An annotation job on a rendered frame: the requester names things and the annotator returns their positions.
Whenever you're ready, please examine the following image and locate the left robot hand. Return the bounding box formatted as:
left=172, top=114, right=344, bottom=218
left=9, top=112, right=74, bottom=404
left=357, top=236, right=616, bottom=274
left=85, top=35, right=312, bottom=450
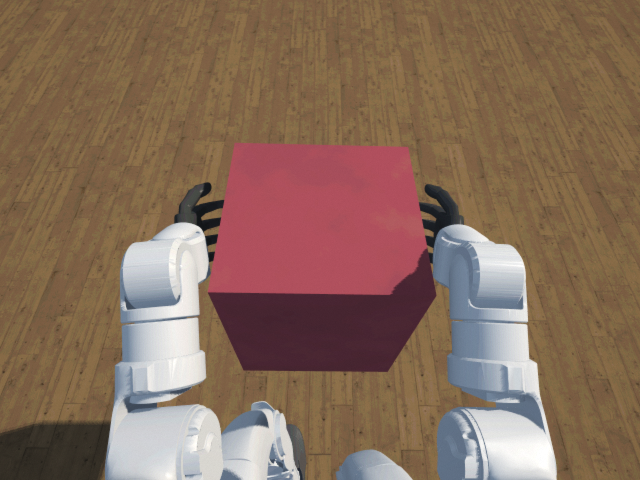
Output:
left=174, top=182, right=224, bottom=262

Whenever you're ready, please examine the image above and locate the right robot forearm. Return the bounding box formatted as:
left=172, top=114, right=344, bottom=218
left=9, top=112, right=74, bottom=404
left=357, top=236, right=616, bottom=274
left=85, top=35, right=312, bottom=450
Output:
left=433, top=224, right=557, bottom=478

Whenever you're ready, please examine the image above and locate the robot right upper arm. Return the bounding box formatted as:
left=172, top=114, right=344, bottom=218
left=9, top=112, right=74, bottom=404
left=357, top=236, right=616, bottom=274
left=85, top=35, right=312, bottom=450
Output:
left=437, top=407, right=557, bottom=480

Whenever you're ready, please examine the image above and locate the carton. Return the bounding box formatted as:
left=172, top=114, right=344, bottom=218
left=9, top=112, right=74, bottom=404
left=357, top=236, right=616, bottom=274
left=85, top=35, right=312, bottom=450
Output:
left=208, top=143, right=437, bottom=372

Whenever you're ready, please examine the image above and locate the left robot forearm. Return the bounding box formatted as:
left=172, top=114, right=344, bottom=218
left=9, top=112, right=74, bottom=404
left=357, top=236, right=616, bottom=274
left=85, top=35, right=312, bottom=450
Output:
left=105, top=222, right=211, bottom=480

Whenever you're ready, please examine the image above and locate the robot left upper arm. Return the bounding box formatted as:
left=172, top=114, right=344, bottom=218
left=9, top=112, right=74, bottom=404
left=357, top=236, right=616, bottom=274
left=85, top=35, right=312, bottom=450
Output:
left=106, top=404, right=223, bottom=480

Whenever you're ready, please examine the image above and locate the right robot hand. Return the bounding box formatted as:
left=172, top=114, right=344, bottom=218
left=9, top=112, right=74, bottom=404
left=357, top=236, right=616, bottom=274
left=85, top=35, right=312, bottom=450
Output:
left=419, top=184, right=464, bottom=264

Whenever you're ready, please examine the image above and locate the robot left shin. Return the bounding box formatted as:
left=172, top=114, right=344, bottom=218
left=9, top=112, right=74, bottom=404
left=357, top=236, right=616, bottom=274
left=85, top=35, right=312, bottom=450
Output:
left=251, top=401, right=300, bottom=480

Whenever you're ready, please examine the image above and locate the right robot thigh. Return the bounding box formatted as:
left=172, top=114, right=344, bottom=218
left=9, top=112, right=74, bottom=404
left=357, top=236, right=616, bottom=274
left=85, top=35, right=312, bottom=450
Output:
left=336, top=449, right=413, bottom=480

